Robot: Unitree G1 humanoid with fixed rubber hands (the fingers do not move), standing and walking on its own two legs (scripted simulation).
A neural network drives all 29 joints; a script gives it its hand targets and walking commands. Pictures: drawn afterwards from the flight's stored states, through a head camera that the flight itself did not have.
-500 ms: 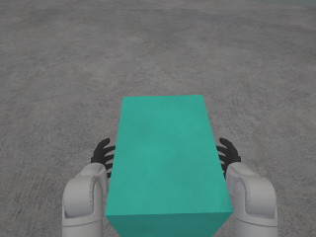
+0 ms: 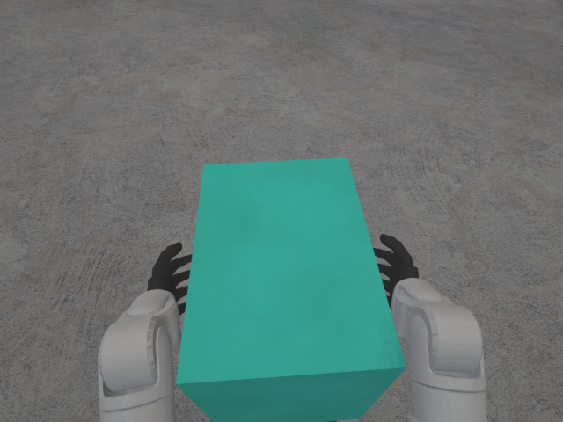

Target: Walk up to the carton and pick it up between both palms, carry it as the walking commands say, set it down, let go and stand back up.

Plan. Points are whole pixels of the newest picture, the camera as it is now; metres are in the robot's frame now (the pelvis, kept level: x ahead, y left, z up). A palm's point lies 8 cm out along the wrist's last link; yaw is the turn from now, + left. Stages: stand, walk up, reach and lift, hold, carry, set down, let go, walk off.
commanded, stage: carry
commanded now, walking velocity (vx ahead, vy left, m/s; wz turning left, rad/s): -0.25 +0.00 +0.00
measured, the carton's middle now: (283, 295) +0.31 +0.00 +0.01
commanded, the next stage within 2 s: none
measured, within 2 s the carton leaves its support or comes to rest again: neither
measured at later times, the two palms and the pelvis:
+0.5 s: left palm out of the picture +0.12 +0.19 +0.10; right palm out of the picture +0.10 -0.12 +0.11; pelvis -0.15 +0.04 +0.02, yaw -2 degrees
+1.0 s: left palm out of the picture +0.06 +0.23 +0.09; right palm out of the picture +0.05 -0.07 +0.10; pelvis -0.20 +0.08 +0.01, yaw -3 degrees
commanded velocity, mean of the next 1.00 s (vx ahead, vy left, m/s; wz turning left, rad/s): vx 0.07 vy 0.00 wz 0.00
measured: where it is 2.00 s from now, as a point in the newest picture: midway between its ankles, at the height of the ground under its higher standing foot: outside the picture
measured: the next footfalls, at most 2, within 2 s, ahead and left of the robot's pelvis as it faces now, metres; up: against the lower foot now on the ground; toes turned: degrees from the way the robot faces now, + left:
right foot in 0.50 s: -0.20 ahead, -0.04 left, +0.00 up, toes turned -12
left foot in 0.82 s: -0.14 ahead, +0.19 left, +0.00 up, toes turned +4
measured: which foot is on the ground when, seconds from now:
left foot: down 0.00-0.54, up 0.56-0.80, down 0.82-1.00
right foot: down 0.00-0.00, up 0.02-0.48, down 0.50-1.00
